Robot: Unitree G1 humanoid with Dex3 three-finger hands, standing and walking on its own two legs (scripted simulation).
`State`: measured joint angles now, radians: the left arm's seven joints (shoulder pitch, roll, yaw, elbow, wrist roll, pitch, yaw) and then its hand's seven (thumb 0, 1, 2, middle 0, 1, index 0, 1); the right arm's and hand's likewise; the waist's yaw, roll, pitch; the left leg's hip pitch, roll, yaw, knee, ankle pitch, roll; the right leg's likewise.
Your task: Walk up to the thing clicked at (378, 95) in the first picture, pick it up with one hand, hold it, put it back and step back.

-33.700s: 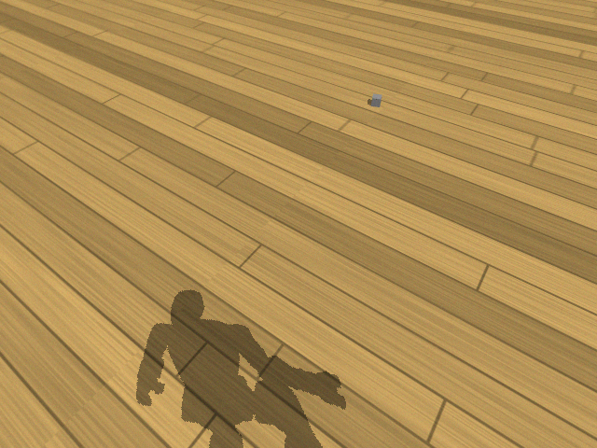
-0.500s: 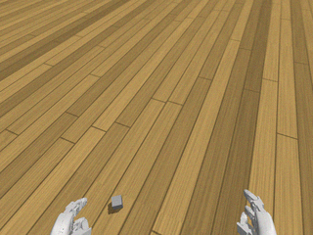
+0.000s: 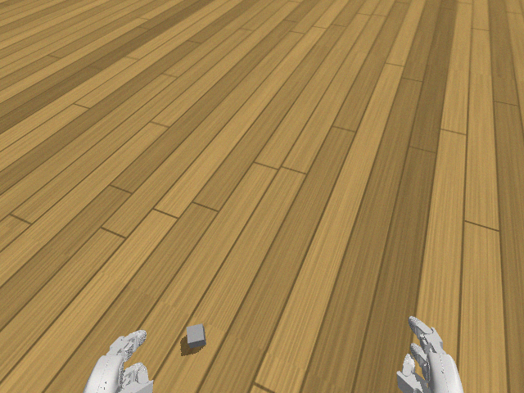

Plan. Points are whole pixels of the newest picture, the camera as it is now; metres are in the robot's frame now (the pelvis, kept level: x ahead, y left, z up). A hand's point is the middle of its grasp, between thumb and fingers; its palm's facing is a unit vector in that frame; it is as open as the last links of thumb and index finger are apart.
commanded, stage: home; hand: left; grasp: from above
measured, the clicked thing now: (196, 335) +0.44 +0.24 -0.68
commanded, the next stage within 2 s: stand in 0.54 s
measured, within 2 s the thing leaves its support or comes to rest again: neither
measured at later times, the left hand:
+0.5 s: hand (148, 385) +0.17 +0.18 -0.04, palm faces +0.04 -0.98 -0.20, open 7.4 cm
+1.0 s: hand out of the picture +0.08 +0.25 -0.11, palm faces +0.04 -0.94 -0.34, open 7.4 cm
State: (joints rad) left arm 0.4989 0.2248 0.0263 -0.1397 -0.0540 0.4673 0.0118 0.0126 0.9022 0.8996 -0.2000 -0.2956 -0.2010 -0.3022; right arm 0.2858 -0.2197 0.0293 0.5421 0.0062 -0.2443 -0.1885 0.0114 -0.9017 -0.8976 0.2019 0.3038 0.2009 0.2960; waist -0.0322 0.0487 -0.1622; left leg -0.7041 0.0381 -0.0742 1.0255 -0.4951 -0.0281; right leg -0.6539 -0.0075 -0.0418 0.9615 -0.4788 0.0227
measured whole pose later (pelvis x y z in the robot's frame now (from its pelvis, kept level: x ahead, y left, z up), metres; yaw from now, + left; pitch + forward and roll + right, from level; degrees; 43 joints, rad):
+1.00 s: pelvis +0.00 +0.01 +0.04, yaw +0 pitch -1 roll +0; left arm 0.22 0.29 0.05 0.84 0.04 0.05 0.03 0.01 0.90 0.90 -0.20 -0.30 -0.20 -0.30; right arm 0.19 -0.29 -0.05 0.92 -0.05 -0.02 -0.02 0.01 -0.90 -0.90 0.20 0.30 0.20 0.30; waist 0.03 0.00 0.04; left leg -0.34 0.00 -0.03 0.71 -0.36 -0.01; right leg -0.32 -0.04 -0.01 0.69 -0.36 0.04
